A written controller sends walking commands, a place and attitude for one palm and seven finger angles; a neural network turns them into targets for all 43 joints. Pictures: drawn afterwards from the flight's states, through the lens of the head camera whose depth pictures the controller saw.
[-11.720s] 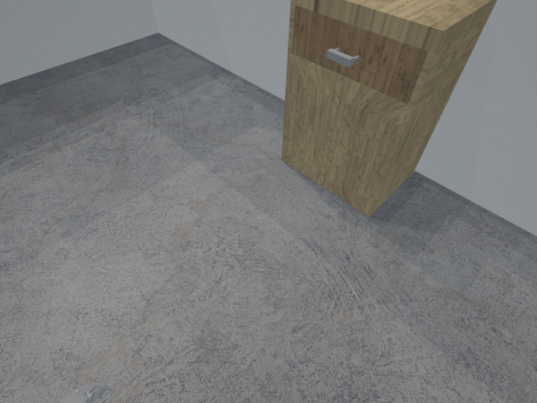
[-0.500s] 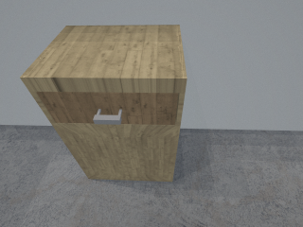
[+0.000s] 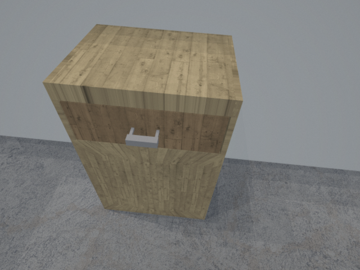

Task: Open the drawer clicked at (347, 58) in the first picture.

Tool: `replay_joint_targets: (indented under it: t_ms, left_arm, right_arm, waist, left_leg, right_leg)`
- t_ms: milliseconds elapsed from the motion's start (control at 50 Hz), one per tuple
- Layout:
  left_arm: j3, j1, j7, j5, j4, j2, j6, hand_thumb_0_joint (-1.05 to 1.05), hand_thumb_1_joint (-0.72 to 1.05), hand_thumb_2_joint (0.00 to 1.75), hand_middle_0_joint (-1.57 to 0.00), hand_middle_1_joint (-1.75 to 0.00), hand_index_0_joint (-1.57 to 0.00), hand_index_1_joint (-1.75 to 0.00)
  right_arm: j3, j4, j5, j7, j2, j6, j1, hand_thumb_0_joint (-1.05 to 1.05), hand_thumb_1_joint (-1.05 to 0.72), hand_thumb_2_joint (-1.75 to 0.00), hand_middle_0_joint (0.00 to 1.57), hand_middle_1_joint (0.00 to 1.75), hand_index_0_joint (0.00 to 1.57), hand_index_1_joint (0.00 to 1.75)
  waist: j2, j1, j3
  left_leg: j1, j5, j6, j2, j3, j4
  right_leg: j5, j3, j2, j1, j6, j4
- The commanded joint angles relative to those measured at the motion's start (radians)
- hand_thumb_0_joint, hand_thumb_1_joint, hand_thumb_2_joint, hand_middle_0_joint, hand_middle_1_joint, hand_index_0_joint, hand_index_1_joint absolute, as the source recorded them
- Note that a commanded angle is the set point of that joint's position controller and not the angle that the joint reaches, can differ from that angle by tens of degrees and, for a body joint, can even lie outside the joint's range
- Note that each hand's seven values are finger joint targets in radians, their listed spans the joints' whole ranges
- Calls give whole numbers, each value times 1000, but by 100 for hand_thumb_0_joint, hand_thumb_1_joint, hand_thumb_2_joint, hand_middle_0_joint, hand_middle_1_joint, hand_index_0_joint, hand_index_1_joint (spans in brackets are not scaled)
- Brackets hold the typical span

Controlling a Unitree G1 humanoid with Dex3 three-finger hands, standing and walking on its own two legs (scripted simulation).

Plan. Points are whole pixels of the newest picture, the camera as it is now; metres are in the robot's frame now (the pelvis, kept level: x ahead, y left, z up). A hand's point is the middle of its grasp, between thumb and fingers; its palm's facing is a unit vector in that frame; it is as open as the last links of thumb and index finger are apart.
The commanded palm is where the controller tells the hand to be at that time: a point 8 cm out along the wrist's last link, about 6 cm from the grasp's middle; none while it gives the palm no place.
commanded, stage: come to a stop and stand still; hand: left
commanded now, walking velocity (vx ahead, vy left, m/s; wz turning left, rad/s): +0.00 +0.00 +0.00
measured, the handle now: (143, 136) +0.52 +0.17 -0.06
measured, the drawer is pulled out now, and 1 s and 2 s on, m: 0.00 0.00 0.00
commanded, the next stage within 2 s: look again from close up in 0.22 s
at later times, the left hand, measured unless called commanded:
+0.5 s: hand out of the picture +0.01 +0.19 -0.18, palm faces +0.01 -0.98 -0.22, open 7.4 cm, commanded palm none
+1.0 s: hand out of the picture +0.06 +0.18 -0.15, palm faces -0.08 -0.94 -0.34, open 7.3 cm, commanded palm +0.13 +0.22 -0.06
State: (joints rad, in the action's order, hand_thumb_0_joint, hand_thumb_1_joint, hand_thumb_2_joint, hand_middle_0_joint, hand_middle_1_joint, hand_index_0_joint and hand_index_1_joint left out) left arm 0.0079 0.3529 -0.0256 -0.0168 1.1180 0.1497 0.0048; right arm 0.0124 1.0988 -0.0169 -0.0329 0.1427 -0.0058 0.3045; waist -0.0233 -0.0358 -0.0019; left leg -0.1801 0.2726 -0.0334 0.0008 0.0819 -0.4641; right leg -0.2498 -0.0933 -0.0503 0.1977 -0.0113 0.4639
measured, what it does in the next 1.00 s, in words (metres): stands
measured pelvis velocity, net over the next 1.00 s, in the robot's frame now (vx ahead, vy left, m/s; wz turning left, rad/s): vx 0.02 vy -0.01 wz -0.03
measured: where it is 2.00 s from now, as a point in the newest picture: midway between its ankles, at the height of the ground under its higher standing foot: outside the picture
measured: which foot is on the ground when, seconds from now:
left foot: down 0.00-1.00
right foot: down 0.00-1.00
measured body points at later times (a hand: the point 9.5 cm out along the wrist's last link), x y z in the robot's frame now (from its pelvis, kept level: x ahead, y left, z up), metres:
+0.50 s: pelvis +0.01 +0.02 -0.01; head +0.03 +0.01 +0.44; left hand +0.01 +0.24 -0.16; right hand +0.00 -0.19 -0.17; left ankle -0.01 +0.09 -0.74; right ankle +0.00 -0.12 -0.74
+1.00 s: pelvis +0.02 -0.01 +0.00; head +0.04 -0.02 +0.45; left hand +0.07 +0.23 -0.12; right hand +0.04 -0.24 -0.16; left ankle -0.01 +0.09 -0.74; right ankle +0.00 -0.12 -0.74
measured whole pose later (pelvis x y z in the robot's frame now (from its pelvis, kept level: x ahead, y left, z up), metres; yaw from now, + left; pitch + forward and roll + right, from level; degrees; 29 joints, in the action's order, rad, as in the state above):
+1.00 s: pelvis +0.02 -0.01 +0.00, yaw -1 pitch +0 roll +1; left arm -0.05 0.41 -0.10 -0.12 0.63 0.19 0.08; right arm 0.02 0.99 0.02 -0.06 0.18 -0.11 0.33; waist 0.00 -0.04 -0.04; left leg -0.17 0.30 -0.02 0.00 0.11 -0.46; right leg -0.30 -0.06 -0.05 0.23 0.01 0.53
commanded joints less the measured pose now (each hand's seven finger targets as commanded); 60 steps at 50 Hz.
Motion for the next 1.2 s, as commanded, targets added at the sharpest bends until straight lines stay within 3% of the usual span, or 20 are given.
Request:
replay_joint_targets:
  t_ms: [0, 200, 220, 240, 280, 420, 580, 880, 900, 920, 940, 960, 980, 1000, 1020, 1040, 1080, 1100, 1140, 1180]
  left_arm:
    - [-1, 60, -5, -1, -9, 52, -19, 0, 90, 90, -20, -30, -20, -30]
    - [0, 52, -11, 2, -2, 35, -20, 0, 90, 90, -20, -30, -20, -30]
    - [-13, 72, -53, -7, 21, 83, -39, 0, 90, 90, -20, -30, -20, -30]
    - [-7, 44, -42, 2, -21, 108, -44, 0, 90, 90, -20, -30, -20, -30]
    - [-10, 2, -25, 0, -47, 104, -45, 0, 90, 90, -20, -30, -20, -30]
    - [-13, 8, -17, 6, -43, 63, -31, 0, 90, 90, -20, -30, -20, -30]
    - [-5, -12, -17, 6, -46, 84, -22, 0, 90, 90, -20, -30, -20, -30]
    - [-3, -10, -13, 5, -27, 92, -30, 0, 90, 90, -20, -30, -20, -30]
    - [0, 41, -54, -5, -2, 125, -44, 0, 90, 90, -20, -30, -20, -30]
    - [-8, -743, -60, -166, -1486, 418, -210, 0, 88, 89, -20, -32, -20, -32]
    - [9, -272, -134, -191, -1203, 363, -129, 0, 85, 88, -20, -33, -20, -33]
    - [-74, -43, -187, -182, -1095, 173, 25, 0, 83, 87, -21, -34, -21, -34]
    - [-142, -28, -186, -258, -1082, 85, 46, 0, 81, 86, -21, -36, -21, -36]
    - [-119, -128, -207, -339, -1167, 168, 34, 0, 78, 85, -21, -37, -21, -37]
    - [-61, -88, -235, -459, -1145, 251, 25, 0, 76, 84, -21, -39, -21, -39]
    - [-51, -42, -262, -559, -1106, 254, 21, 0, 74, 83, -21, -40, -21, -40]
    - [-43, 133, -307, -745, -1026, 225, 5, 0, 69, 81, -22, -43, -22, -43]
    - [-69, 224, -324, -821, -981, 182, -6, 0, 67, 80, -22, -45, -22, -45]
    - [-60, 317, -347, -936, -967, 177, -39, 0, 62, 78, -22, -48, -22, -48]
    - [6, 272, -369, -1006, -1062, 255, -92, 0, 57, 76, -22, -51, -22, -51]
  right_arm:
    - [-6, -12, 6, -5, 82, -22, 63, 0, -90, -90, 20, 30, 20, 30]
    - [-2, 18, 6, -9, 60, -33, 102, 0, -90, -90, 20, 30, 20, 30]
    - [-7, -63, 20, 6, 116, -39, -9, 0, -90, -90, 20, 30, 20, 30]
    - [-10, -74, 6, 9, 69, -28, 45, 0, -90, -90, 20, 30, 20, 30]
    - [-9, -83, -1, 18, 81, -27, 81, 0, -90, -90, 20, 30, 20, 30]
    - [-8, -75, 3, 0, 106, -42, 102, 0, -90, -90, 20, 30, 20, 30]
    - [-5, -43, 4, -1, 110, -33, 74, 0, -90, -90, 20, 30, 20, 30]
    - [-4, 0, 5, -2, 102, -31, 38, 0, -90, -90, 20, 30, 20, 30]
    - [-19, -67, 17, 8, 146, -31, -35, 0, -90, -90, 20, 30, 20, 30]
    - [-24, -395, 65, -36, 285, -170, -40, 0, -90, -90, 20, 30, 20, 30]
    - [-35, -359, 47, -74, 222, -265, -103, 0, -90, -90, 20, 30, 20, 30]
    - [-58, -346, 79, -76, 170, -292, -120, 0, -90, -90, 20, 30, 20, 30]
    - [-52, -338, 66, -72, 177, -297, -97, 0, -90, -90, 20, 30, 20, 30]
    - [-55, -405, 46, -60, 217, -298, -156, 0, -90, -90, 20, 30, 20, 30]
    - [-61, -422, 17, -56, 245, -275, -141, 0, -90, -90, 20, 30, 20, 30]
    - [-63, -459, -6, -48, 237, -246, -146, 0, -90, -90, 20, 30, 20, 30]
    - [-86, -532, -23, -17, 224, -183, -164, 0, -90, -90, 20, 30, 20, 30]
    - [-93, -564, -37, 2, 222, -150, -198, 0, -90, -90, 20, 30, 20, 30]
    - [-99, -613, -43, 44, 216, -79, -246, 0, -90, -90, 20, 30, 20, 30]
    - [-93, -653, -38, 74, 213, -34, -293, 0, -90, -90, 20, 30, 20, 30]
  waist:
    - [27, 14, -89]
    - [31, 16, -79]
    - [60, 5, -134]
    - [101, 43, -81]
    - [61, 50, -38]
    - [40, 37, -23]
    - [25, 35, -81]
    - [8, 33, -52]
    - [-126, 13, -97]
    - [202, 77, 406]
    - [370, 7, 379]
    - [253, 39, 207]
    - [169, 52, 129]
    - [131, 56, 39]
    - [62, 58, 95]
    - [-47, 50, 104]
    - [-101, -14, 153]
    - [-139, -41, 108]
    - [-175, -80, 91]
    - [-167, -110, 177]
  left_leg:
    - [-81, -103, -20, -121, -115, 149]
    - [-62, -191, -19, -117, -108, 146]
    - [-118, -353, 19, -126, -88, -38]
    - [-97, -72, 19, -83, -99, 9]
    - [-102, -2, 2, -96, -118, 39]
    - [-54, -305, -29, -124, -136, 61]
    - [-35, -252, -18, -110, -111, 96]
    - [21, -234, -6, -106, -88, 103]
    - [-86, -363, 23, -128, -77, -88]
    - [198, -525, -16, -18, -73, 35]
    - [287, -694, 4, -61, -81, 33]
    - [142, -620, 40, -73, -96, 76]
    - [69, -541, 23, -70, -80, 38]
    - [-24, -383, 17, -43, -106, -3]
    - [-70, -301, 8, -26, -99, -48]
    - [-137, -241, 7, -11, -97, -85]
    - [-221, -187, 21, 13, -61, -131]
    - [-292, -135, 25, 20, -54, -148]
    - [-387, -78, 27, 25, -39, -181]
    - [-447, -78, 24, 40, -32, -217]
  right_leg:
    - [75, 75, -59, -15, 34, -82]
    - [115, 68, -60, -34, 31, -67]
    - [334, 128, -104, 42, 37, -64]
    - [109, 133, -118, 32, 60, -57]
    - [-66, 105, -77, 47, 61, -27]
    - [99, 59, -45, -21, 44, 29]
    - [121, 74, -58, -15, 38, -6]
    - [219, 93, -76, -40, 43, -58]
    - [591, 135, -116, -13, 23, -36]
    - [504, 163, 10, -68, 61, 58]
    - [185, 84, 28, 37, 70, 113]
    - [-23, 31, 46, 135, 51, 154]
    - [7, 27, 49, 174, 40, 125]
    - [42, 45, 47, 205, 52, 84]
    - [64, 54, 54, 224, 61, 85]
    - [37, 45, 61, 255, 64, 104]
    - [-43, 73, 73, 259, 70, 131]
    - [-56, 102, 76, 285, 76, 141]
    - [-18, 144, 66, 296, 86, 164]
    - [68, 200, 49, 239, 84, 211]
